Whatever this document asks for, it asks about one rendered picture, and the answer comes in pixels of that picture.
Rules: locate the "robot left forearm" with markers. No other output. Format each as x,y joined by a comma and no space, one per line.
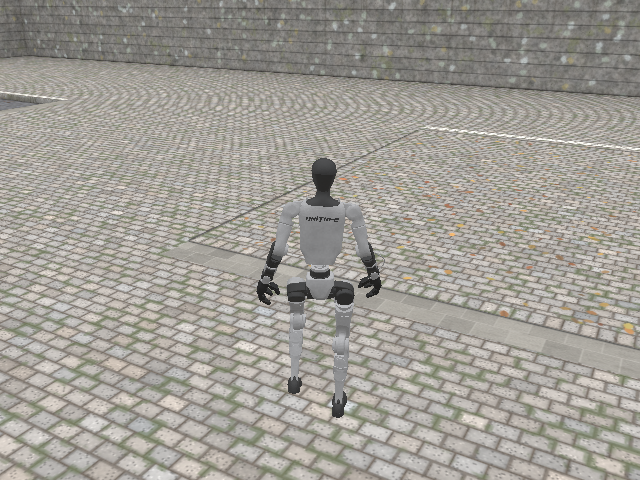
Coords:
271,266

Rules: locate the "robot head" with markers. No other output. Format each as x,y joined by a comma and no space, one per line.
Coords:
323,174

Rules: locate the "robot right forearm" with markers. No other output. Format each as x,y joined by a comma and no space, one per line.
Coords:
371,264

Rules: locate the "robot left upper arm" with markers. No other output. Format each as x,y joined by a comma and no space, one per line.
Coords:
290,210

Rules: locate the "left robot hand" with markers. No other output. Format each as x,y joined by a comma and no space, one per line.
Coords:
263,288

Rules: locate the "right robot hand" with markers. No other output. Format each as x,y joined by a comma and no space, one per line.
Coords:
368,283

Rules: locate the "robot left thigh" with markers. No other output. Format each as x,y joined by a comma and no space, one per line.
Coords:
296,293

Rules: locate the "robot right upper arm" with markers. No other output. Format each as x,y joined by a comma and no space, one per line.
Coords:
353,212

